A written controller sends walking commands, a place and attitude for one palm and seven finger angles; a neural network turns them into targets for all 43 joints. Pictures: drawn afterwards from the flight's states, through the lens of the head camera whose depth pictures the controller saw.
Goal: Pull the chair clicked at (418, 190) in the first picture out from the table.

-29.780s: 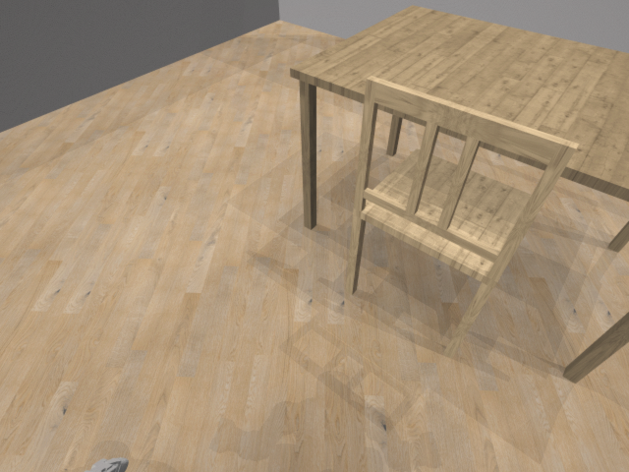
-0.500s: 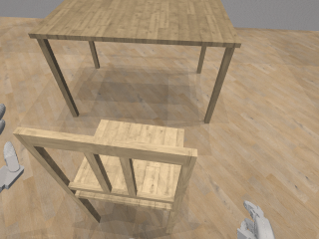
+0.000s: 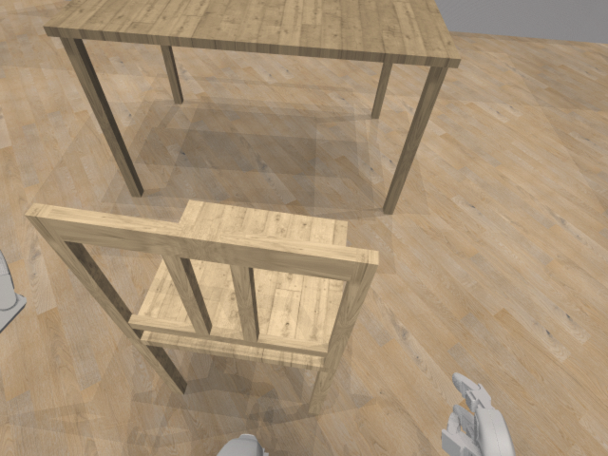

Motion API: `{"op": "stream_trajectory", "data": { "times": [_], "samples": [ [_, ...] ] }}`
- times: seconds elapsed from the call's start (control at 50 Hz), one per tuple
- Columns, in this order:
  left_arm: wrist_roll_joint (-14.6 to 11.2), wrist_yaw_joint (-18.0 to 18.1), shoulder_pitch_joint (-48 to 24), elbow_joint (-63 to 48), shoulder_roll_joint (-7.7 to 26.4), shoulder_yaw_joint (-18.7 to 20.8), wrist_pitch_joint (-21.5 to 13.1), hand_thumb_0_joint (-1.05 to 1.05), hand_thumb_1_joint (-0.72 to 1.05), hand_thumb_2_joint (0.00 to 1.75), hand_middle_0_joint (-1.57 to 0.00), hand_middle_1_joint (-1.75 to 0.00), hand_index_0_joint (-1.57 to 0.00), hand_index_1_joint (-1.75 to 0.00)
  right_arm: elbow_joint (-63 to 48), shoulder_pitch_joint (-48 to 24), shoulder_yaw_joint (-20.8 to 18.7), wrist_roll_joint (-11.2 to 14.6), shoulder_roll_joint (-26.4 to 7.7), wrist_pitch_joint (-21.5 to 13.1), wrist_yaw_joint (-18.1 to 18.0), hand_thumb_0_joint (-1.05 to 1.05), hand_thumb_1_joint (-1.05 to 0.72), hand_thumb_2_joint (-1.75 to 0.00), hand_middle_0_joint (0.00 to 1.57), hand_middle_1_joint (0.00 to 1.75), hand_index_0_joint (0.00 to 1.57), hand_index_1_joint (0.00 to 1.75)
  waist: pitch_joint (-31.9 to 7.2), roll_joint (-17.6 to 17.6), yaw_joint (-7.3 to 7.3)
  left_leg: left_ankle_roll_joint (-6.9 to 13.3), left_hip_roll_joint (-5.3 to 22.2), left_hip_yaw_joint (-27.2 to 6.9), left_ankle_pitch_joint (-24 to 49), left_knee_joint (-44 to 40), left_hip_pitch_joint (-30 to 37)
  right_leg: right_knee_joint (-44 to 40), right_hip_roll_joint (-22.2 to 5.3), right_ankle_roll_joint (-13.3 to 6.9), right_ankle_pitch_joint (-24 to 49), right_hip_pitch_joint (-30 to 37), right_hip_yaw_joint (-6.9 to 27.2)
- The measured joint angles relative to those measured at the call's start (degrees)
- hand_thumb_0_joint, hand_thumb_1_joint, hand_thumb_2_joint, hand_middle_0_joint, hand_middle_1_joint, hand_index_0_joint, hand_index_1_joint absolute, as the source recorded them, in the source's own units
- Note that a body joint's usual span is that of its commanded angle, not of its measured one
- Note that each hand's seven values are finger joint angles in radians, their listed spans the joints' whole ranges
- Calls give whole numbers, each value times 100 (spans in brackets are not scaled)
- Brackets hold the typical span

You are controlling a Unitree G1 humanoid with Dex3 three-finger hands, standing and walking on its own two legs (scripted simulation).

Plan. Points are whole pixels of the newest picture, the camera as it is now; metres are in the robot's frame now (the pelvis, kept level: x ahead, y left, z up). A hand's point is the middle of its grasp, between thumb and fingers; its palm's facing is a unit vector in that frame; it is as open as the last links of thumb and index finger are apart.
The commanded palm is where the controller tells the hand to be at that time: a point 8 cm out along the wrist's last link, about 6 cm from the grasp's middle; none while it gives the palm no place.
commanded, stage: step back with the hand held close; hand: left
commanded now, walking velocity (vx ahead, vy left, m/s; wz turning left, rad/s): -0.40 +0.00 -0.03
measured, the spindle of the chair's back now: (191, 296) +0.36 +0.20 -0.09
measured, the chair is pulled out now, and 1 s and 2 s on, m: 0.64 0.64 0.64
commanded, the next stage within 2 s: stop stepping back and stand still in 0.36 s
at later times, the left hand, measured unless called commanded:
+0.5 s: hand (8, 390) +0.14 +0.23 +0.18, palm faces +0.35 -0.81 -0.47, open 7.4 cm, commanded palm +0.07 +0.28 +0.19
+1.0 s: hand out of the picture +0.08 +0.24 +0.18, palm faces +0.39 -0.79 -0.47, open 7.4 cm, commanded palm +0.01 +0.28 +0.19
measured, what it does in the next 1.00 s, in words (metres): walks backwards: right foot, then left foot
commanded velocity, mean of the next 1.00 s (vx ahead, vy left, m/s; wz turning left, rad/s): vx -0.10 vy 0.02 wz -0.01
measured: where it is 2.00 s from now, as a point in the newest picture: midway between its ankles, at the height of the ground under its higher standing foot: outside the picture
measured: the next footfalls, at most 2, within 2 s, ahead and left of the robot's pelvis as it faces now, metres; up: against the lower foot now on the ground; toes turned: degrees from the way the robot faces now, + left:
right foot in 0.06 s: -0.05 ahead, -0.16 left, +0.00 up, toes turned -3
left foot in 0.34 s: +0.02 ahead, +0.11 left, +0.00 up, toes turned -2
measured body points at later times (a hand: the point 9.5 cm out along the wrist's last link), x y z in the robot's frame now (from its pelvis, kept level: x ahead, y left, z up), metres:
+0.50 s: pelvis -0.07 -0.02 +0.01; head -0.03 +0.01 +0.46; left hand +0.12 +0.28 +0.20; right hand +0.11 -0.25 -0.06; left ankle -0.03 +0.11 -0.72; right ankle -0.06 -0.15 -0.70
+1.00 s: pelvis -0.13 -0.02 +0.02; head -0.14 +0.00 +0.46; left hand +0.05 +0.28 +0.20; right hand -0.01 -0.27 -0.06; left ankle -0.09 +0.09 -0.72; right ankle -0.09 -0.16 -0.72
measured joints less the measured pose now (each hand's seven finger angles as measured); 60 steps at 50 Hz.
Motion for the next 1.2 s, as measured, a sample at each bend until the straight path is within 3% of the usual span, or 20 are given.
{"op": "stream_trajectory", "data": {
  "times": [0.08, 0.18, 0.28, 0.32, 0.36, 0.42, 0.48, 0.56, 0.6, 0.68, 0.72, 0.76, 0.84, 0.9, 0.96, 1.04, 1.2],
  "samples": [
    [-45, -103, 168, -193, 76, 105, -242, 1, 88, 90, -21, -30, -21, -30, 91, -108, 57, -80, 90, -215, 82, 1, -90, -90, 20, 30, 20, 30, 85, 42, 124, -90, 165, 3, 186, -149, -165, -896, 90, 53, 416, 502, -49],
    [-90, -257, 299, -341, 161, 6, -409, 1, 88, 90, -21, -30, -21, -30, 197, -211, 23, -42, 53, -224, 115, 1, -90, -90, 20, 30, 21, 30, 287, 286, 175, -137, 314, -181, 272, -241, -222, -1086, 291, -55, 673, 500, -180],
    [-49, -146, 461, -122, 31, -86, -339, 1, 88, 90, -21, -30, -22, -30, 434, -140, -108, -24, -19, 47, 37, 1, -90, -90, 20, 30, 21, 30, -59, -42, 135, -101, -249, 8, -1115, 1173, -128, -892, -91, -36, 604, 342, 58],
    [-11, -74, 380, 26, -9, -46, -282, 1, 88, 90, -21, -30, -22, -30, 407, -105, -101, -9, -60, 122, -44, 1, -90, -90, 20, 30, 21, 30, -167, -134, 40, -57, -266, 135, -1000, 602, 312, -881, -202, 25, 623, 300, 60],
    [-6, -20, 237, 97, 15, -2, -259, 1, 88, 90, -21, -30, -22, -30, 316, -114, -131, 13, -119, 135, -93, 2, -90, -90, 20, 30, 20, 30, -174, -144, -49, 5, -183, 195, -439, -315, 766, -703, -232, 83, 572, 172, -14],
    [-53, -55, 55, 162, 50, 36, -249, 1, 88, 90, -21, -30, -21, -30, 290, -293, -182, -33, 24, 85, -35, 2, -90, -90, 20, 30, 20, 30, 19, -461, 4, 43, -276, 339, -346, -540, 819, -204, -296, 53, 136, -79, 132],
    [-61, -108, 127, -18, -24, -93, -187, 1, 88, 90, -21, -30, -21, -30, 171, -331, -136, -111, 93, -100, 80, 1, -90, -90, 20, 30, 20, 30, 107, -347, 3, 5, -77, 260, -119, -667, 756, 26, -98, 12, -215, -89, 55],
    [-79, -181, 514, -411, 100, -102, -218, 1, 88, 90, -21, -30, -21, -30, -56, -231, -30, -47, 159, -146, 212, 1, -90, -90, 20, 30, 20, 30, 78, -234, 64, -110, 118, 228, 8, -593, 563, -890, -127, 18, 234, 433, -128],
    [-75, -190, 583, -368, 176, -59, -215, 1, 88, 90, -21, -30, -21, -30, -77, -212, 34, 3, 127, -92, 198, 1, -90, -90, 20, 30, 20, 30, 108, -82, 103, -144, 241, 188, -69, -358, 454, -1268, -61, 50, 906, 594, -230],
    [-65, -114, 460, 90, 116, -140, -8, 1, 88, 90, -21, -30, -22, -30, 105, 12, 103, 48, 25, 104, 121, 1, -90, -90, 20, 30, 21, 30, -107, -32, 135, -37, 61, 115, -1085, 319, 349, -1066, -93, -47, 858, 492, -188],
    [-62, -50, 383, 335, -60, -242, 114, 1, 88, 90, -21, -30, -22, -30, 234, 174, 104, 41, -89, 167, 85, 1, -90, -90, 20, 30, 21, 30, -297, -32, 88, 56, -95, 185, -1150, 517, 512, -1021, -159, -31, 834, 480, -151],
    [-35, -24, 258, 508, -205, -356, 189, 1, 88, 90, -21, -30, -22, -30, 310, 366, 64, 48, -215, 175, 38, 1, -90, -90, 20, 30, 21, 30, -469, 18, -2, 156, -156, 224, -1227, 105, 876, -991, -184, 11, 822, 473, -220],
    [66, -28, 86, 650, -338, -445, 158, 1, 88, 90, -21, -30, -21, -30, 455, 541, -40, 68, -224, 89, -21, 2, -90, -90, 20, 30, 20, 30, -441, -185, -55, 176, -242, 276, -357, -508, 1221, -1059, -273, 54, 743, 614, -201],
    [165, -40, 149, 637, -316, -436, 111, 1, 88, 90, -21, -30, -21, -30, 305, 690, -83, 95, -175, -55, -27, 2, -90, -90, 20, 30, 20, 30, -466, -182, -157, 193, -244, 237, -291, -725, 1256, -1229, -228, 54, 500, 668, -174],
    [183, -58, 185, 556, -168, -366, -2, 1, 88, 90, -21, -30, -21, -30, 228, 694, -77, 94, -112, -185, 9, 2, -90, -90, 20, 30, 20, 30, -351, -164, -199, 168, -262, 177, -193, -760, 1228, -1464, -208, 64, 918, 736, -172],
    [160, -65, 303, 548, -75, -268, -133, 1, 88, 90, -21, -30, -21, -30, 301, 576, -16, 78, -34, -222, 62, 2, -90, -90, 20, 30, 20, 30, -302, -125, -119, 146, -242, 211, -186, -767, 1233, -1659, -175, 59, 1320, 792, -116],
    [122, -44, 155, 801, -374, -476, 22, 1, 88, 90, -21, -30, -21, -30, 357, 344, 83, 60, 37, -214, 58, 2, -90, -90, 20, 30, 20, 30, -336, -68, 70, 146, -219, 285, -150, -978, 1379, -1876, -152, 80, 1356, 915, -38]
  ]
}}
